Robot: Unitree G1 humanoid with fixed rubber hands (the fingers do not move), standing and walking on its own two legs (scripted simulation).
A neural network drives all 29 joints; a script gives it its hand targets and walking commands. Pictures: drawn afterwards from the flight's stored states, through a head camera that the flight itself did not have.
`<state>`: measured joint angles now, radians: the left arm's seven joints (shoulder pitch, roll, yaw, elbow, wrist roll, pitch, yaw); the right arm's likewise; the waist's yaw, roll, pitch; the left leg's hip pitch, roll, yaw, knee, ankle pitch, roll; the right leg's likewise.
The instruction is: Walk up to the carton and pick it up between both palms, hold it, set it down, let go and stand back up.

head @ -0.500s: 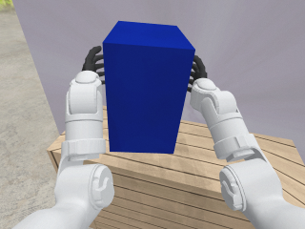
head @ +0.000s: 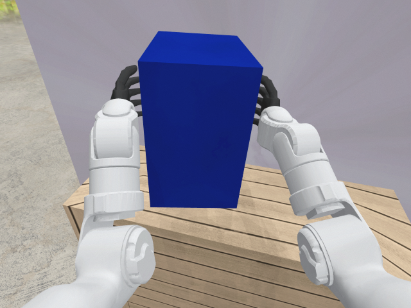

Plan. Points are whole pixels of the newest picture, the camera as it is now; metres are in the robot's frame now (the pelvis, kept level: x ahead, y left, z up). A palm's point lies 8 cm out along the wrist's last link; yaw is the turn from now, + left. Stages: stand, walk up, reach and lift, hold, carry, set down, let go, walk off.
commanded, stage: hold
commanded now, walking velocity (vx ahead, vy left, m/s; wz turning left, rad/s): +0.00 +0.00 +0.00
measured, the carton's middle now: (196, 116) +0.41 -0.02 +0.24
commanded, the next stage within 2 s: none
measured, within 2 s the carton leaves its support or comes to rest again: neither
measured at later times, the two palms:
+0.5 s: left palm (122, 104) +0.38 +0.12 +0.29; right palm (267, 110) +0.36 -0.14 +0.27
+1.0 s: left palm (122, 107) +0.37 +0.12 +0.28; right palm (267, 114) +0.36 -0.14 +0.27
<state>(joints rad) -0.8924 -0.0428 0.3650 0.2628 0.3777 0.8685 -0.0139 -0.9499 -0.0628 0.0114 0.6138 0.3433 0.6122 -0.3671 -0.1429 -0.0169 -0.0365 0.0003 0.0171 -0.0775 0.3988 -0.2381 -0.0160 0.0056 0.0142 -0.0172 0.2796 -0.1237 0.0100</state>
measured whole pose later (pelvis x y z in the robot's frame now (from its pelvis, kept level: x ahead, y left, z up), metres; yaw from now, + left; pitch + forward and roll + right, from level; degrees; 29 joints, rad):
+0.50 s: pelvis +0.00 +0.00 +0.00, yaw +0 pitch -7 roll -1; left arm -0.93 -0.02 0.37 0.33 0.36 0.84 -0.01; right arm -0.99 -0.06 -0.01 0.66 0.32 0.60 -0.36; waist -0.14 -0.02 -0.06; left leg -0.04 0.02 -0.08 0.39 -0.23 -0.02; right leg -0.03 0.01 -0.02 0.28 -0.12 0.01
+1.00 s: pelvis +0.00 +0.00 +0.00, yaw +0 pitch -9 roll -2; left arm -0.90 -0.04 0.36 0.26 0.36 0.87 0.00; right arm -0.95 -0.06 0.00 0.60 0.34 0.61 -0.37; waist -0.15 -0.02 -0.04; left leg -0.02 0.01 -0.08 0.40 -0.24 -0.01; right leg -0.01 0.01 -0.01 0.28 -0.12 0.01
